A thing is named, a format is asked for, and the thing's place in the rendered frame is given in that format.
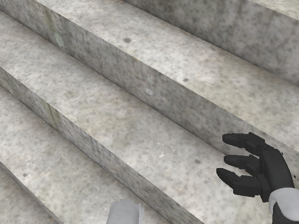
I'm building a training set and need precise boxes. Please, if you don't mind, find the right robot hand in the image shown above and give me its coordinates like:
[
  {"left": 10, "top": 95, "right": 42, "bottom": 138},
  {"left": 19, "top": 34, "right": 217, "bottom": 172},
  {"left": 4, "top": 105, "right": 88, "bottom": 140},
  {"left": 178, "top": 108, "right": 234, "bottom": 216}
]
[{"left": 216, "top": 132, "right": 296, "bottom": 203}]

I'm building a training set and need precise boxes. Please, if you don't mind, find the left robot thigh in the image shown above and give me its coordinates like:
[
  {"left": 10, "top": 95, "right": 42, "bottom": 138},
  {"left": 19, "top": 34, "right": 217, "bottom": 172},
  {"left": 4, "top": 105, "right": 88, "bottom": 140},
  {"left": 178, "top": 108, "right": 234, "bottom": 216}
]
[{"left": 106, "top": 199, "right": 145, "bottom": 224}]

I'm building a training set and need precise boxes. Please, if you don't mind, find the right robot forearm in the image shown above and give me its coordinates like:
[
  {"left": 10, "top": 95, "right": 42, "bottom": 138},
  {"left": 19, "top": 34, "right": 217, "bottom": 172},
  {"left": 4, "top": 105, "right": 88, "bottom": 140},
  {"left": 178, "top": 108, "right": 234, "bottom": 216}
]
[{"left": 268, "top": 188, "right": 299, "bottom": 224}]

